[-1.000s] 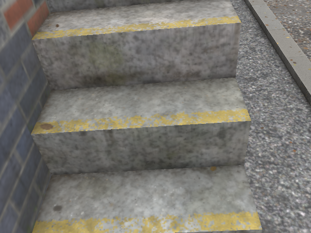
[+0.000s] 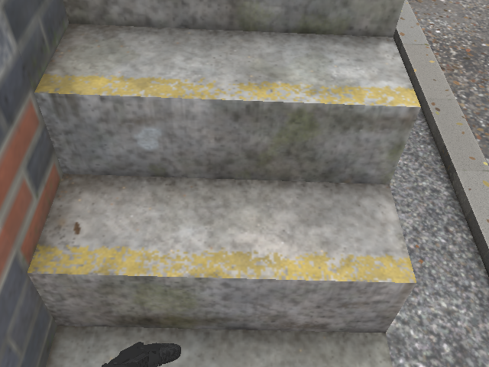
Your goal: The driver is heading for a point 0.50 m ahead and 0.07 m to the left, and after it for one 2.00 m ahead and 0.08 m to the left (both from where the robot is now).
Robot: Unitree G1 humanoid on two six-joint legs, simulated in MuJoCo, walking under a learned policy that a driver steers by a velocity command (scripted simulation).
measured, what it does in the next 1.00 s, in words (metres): climbs: left foot 0.21 m higher, then right foot 0.20 m higher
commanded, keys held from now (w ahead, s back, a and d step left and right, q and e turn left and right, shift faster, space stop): w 1.00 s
